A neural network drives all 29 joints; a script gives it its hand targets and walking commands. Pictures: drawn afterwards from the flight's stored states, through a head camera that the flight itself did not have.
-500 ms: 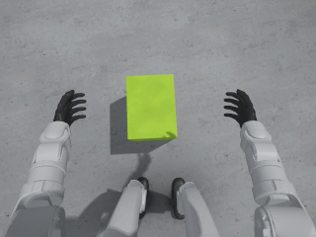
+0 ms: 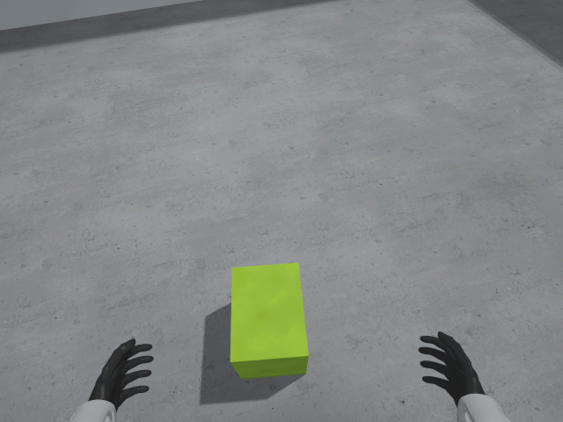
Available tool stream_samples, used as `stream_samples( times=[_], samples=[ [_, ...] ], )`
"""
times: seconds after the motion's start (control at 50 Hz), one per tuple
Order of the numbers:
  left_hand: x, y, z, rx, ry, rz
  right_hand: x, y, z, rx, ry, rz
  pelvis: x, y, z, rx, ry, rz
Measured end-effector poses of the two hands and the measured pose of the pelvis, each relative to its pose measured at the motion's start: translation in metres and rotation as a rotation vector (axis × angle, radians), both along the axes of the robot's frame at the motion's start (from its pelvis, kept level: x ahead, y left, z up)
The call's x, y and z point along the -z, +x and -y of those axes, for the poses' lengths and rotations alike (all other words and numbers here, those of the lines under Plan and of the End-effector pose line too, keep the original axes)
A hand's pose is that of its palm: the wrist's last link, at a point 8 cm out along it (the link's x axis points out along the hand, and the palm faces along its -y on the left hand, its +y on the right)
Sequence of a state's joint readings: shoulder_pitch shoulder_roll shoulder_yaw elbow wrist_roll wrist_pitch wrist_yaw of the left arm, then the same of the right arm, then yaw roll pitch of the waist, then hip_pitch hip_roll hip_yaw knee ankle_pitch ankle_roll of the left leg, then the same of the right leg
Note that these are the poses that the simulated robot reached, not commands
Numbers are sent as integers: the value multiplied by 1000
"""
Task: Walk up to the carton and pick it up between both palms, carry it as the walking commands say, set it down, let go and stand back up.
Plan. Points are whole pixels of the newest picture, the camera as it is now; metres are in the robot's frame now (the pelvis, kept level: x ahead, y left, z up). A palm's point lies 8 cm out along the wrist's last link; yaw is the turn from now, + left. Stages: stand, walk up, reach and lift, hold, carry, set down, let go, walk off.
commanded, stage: let go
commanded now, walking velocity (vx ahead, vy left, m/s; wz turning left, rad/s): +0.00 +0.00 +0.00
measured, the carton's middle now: (269, 321) +0.46 +0.08 -0.64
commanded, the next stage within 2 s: stand in 0.50 s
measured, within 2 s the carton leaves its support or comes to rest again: neither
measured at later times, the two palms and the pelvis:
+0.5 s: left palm out of the picture +0.12 +0.26 -0.07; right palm out of the picture +0.13 -0.24 -0.06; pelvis -0.03 +0.01 +0.01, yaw +0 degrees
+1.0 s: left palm (95, 414) +0.15 +0.27 -0.07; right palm out of the picture +0.13 -0.25 -0.09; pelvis +0.01 +0.01 +0.01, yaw +0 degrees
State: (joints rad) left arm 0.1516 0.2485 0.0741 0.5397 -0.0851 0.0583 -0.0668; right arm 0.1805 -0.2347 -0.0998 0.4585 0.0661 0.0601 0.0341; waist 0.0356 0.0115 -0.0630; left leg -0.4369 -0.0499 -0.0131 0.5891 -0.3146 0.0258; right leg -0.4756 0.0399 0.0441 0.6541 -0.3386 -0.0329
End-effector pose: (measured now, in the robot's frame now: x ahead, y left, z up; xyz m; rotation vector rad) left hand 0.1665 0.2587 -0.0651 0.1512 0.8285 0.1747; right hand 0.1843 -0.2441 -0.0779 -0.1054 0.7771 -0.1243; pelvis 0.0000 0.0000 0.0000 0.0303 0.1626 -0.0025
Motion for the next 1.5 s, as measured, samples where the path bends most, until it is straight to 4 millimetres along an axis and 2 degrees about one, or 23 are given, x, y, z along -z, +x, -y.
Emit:
stream_samples(
  times=[0.1, 0.18, 0.28, 0.4, 0.54, 0.76, 0.86, 1.18, 1.5],
  samples=[
    [-4, -26, 1, 6, -7, 10, -12, -32, 4, 4, -13, -9, -5, -10, 0, 2, 0, 94],
    [-2, -37, 1, 18, -19, 13, -14, -55, 4, 5, -14, -43, -5, -18, -2, 4, -4, 153],
    [-1, -45, -2, 28, -22, 4, -17, -68, -1, -3, -8, -65, -6, -26, -6, 4, -9, 199],
    [3, -52, -2, 33, -18, -28, -20, -62, -6, -14, 3, -53, -6, -29, -7, 5, -10, 220],
    [0, -46, -3, 43, 2, -33, -19, -48, -7, -16, -4, -37, -6, -27, -7, 5, -10, 218],
    [-8, -20, -8, 50, 78, 68, 0, -50, 3, 44, -66, -83, -6, -4, -8, 5, -10, 186],
    [-5, -15, -9, 45, 82, 65, 6, -51, 5, 55, -69, -112, -6, 3, -8, 5, -11, 176],
    [2, -24, -12, 21, 81, 39, 6, -52, 6, 68, -76, -98, -6, 4, -8, 5, -11, 175],
    [5, -38, -12, 15, 77, 31, 10, -72, 11, 77, -84, -118, -6, -6, -8, 5, -11, 188]
  ],
)
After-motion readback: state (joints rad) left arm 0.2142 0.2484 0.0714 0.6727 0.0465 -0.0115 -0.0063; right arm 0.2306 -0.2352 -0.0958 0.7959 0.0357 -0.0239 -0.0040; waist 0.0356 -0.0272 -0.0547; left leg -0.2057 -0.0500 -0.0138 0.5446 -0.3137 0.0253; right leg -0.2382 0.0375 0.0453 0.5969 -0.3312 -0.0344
